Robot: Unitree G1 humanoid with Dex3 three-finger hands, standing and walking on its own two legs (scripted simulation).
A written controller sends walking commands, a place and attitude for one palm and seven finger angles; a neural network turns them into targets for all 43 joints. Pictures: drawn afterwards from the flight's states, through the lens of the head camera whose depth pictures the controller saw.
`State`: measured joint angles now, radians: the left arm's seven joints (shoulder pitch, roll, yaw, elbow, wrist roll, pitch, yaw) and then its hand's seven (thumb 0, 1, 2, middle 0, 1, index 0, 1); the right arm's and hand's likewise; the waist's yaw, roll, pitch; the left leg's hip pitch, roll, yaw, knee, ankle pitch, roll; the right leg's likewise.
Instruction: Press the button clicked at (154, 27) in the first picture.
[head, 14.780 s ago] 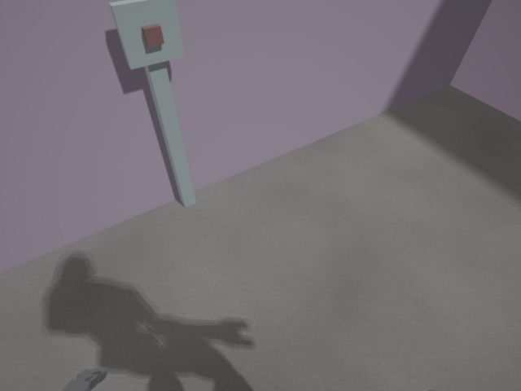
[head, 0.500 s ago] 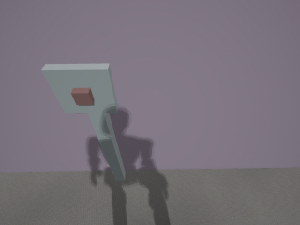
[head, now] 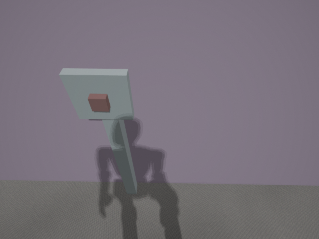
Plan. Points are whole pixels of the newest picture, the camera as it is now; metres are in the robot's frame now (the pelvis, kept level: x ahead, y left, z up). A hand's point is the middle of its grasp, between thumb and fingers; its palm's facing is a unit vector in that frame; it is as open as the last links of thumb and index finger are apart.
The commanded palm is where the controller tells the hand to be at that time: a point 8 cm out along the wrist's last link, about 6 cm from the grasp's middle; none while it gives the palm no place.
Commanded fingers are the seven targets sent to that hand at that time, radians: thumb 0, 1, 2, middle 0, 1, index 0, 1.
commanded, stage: come to a stop and stand still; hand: left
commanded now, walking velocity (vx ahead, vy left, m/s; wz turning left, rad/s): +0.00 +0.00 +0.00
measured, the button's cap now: (99, 101) +0.47 +0.21 +0.08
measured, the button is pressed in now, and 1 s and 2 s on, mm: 0 0 0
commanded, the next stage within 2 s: look again from close up in 0.98 s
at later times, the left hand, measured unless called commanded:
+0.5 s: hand out of the picture +0.03 +0.17 -0.17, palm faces +0.02 -0.98 -0.19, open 7.3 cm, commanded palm none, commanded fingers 0.00 0.90 0.90 -0.20 -0.30 -0.20 -0.30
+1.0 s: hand out of the picture +0.05 +0.15 -0.17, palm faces +0.03 -0.98 -0.19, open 7.4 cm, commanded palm none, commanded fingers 0.00 0.90 0.90 -0.20 -0.30 -0.20 -0.30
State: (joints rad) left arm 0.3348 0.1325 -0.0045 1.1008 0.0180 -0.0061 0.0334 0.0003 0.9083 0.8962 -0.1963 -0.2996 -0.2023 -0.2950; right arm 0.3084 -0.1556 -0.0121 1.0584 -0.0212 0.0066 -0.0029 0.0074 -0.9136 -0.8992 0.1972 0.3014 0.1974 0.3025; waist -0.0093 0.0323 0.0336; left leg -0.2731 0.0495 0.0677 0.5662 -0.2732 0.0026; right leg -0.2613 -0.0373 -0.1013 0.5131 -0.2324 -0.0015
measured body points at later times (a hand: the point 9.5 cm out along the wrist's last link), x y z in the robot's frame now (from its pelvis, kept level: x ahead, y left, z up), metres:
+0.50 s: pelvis +0.04 +0.00 +0.01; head +0.05 -0.01 +0.45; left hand +0.03 +0.22 -0.15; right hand +0.04 -0.22 -0.16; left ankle +0.02 +0.11 -0.73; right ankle +0.03 -0.12 -0.73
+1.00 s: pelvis +0.05 -0.02 +0.01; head +0.07 -0.02 +0.46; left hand +0.05 +0.20 -0.15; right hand +0.05 -0.24 -0.16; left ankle +0.02 +0.11 -0.73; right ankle +0.03 -0.12 -0.73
